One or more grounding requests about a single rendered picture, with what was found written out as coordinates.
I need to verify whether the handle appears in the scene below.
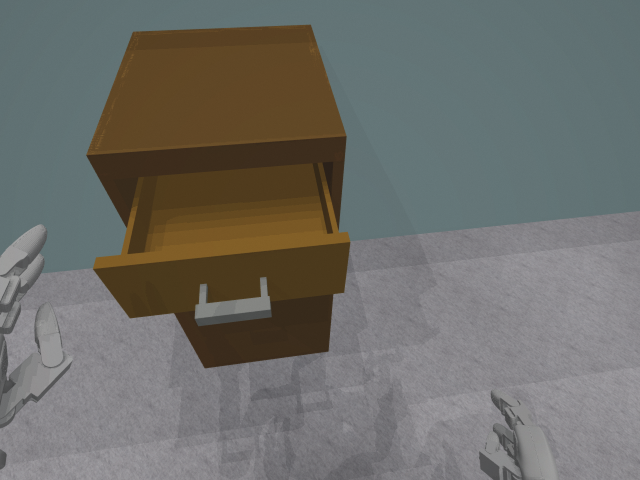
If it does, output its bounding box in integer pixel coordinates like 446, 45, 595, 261
195, 277, 272, 326

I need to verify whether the cabinet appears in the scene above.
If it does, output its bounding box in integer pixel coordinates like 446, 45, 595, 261
86, 25, 347, 368

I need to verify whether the left robot hand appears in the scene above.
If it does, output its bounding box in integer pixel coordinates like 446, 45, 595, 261
0, 224, 73, 428

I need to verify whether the right robot hand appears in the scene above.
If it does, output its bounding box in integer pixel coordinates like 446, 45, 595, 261
479, 389, 559, 480

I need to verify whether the drawer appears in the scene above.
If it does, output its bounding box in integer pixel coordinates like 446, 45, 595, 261
93, 163, 350, 318

